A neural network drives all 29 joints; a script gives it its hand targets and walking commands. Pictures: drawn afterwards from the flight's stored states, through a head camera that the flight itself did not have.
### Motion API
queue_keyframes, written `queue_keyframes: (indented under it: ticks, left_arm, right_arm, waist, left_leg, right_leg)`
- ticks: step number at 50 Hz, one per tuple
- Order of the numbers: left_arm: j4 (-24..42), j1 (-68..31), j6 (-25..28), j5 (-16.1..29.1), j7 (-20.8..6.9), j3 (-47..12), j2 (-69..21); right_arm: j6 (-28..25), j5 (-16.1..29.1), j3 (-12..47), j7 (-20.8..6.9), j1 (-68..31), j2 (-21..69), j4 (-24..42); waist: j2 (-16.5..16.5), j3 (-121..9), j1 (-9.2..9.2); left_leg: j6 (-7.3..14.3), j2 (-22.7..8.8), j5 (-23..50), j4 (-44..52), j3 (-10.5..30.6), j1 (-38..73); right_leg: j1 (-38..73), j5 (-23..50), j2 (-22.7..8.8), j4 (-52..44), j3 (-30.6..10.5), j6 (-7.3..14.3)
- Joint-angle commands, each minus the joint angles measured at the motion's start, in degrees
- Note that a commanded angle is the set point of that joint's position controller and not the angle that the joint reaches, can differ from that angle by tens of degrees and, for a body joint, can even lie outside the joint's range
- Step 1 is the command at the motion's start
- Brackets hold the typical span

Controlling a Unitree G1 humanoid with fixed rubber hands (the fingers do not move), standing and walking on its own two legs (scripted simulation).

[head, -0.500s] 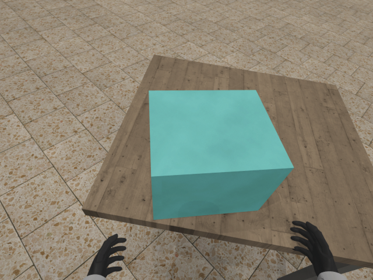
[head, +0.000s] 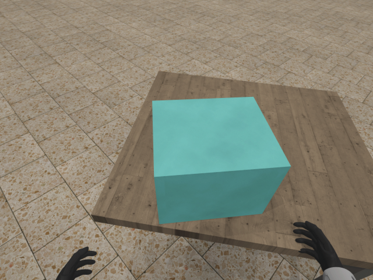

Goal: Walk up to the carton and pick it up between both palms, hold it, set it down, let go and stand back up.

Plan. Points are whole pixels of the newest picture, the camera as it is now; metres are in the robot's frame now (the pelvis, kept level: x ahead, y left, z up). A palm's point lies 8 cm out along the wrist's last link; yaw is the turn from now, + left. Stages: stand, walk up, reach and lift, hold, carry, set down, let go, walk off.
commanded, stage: stand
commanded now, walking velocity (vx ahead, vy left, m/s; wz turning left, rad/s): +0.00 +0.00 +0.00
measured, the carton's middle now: (208, 158) +0.42 -0.02 +0.01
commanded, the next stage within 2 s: none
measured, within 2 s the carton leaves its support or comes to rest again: neither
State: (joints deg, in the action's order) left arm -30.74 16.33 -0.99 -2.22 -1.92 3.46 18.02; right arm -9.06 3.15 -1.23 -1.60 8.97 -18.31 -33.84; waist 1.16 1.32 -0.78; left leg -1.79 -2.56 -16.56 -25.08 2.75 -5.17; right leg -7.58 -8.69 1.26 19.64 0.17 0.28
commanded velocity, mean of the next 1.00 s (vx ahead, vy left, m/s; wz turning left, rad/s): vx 0.00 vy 0.00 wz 0.00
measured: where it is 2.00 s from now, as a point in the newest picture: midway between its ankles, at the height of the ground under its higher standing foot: outside the picture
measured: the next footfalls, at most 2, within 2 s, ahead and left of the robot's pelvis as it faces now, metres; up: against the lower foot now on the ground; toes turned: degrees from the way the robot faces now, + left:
none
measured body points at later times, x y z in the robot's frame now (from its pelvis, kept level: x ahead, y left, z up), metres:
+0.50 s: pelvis +0.00 +0.00 +0.00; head -0.02 +0.02 +0.45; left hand +0.13 +0.27 -0.09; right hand +0.20 -0.27 -0.03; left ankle -0.03 +0.13 -0.74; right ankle +0.03 -0.13 -0.74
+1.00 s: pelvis -0.01 +0.00 +0.00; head -0.03 +0.00 +0.45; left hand +0.12 +0.28 -0.08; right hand +0.20 -0.27 -0.03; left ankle -0.03 +0.13 -0.74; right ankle +0.03 -0.13 -0.74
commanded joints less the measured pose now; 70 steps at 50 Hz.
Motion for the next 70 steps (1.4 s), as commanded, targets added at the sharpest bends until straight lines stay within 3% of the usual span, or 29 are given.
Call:
queue_keyframes:
  ticks: [1, 28, 70]
  left_arm:
    - [-0.4, -4.4, 4.0, 0.8, -0.5, 4.1, 10.9]
    - [-2.7, -4.4, 4.2, 1.6, -0.4, 3.6, 12.7]
    - [-4.0, -5.6, 4.0, 2.4, -0.4, 3.1, 13.5]
  right_arm:
    - [4.4, -4.9, -4.7, 2.4, 0.8, -13.6, 4.5]
    - [5.0, -4.2, -4.3, 2.8, 0.9, -14.3, 3.5]
    - [5.4, -3.7, -3.9, 2.7, 0.3, -15.4, 1.5]
  waist:
    - [-6.7, 0.2, 0.93]
    - [-8.5, 0.4, 1.23]
    - [-7.4, 2.9, 1.16]
  left_leg:
    - [3.9, -2.6, 6.0, 1.6, 1.4, -6.4]
    - [3.8, -3.6, 9.9, 1.8, 1.4, -4.0]
    - [3.5, -4.5, 6.1, 4.0, 2.1, -4.0]
  right_leg:
    - [-1.8, 2.3, -5.4, 1.5, -4.4, 1.0]
    - [-2.5, 6.7, -6.6, 2.3, -5.2, 1.7]
    - [-4.0, 5.1, -7.1, 1.6, -6.1, 1.9]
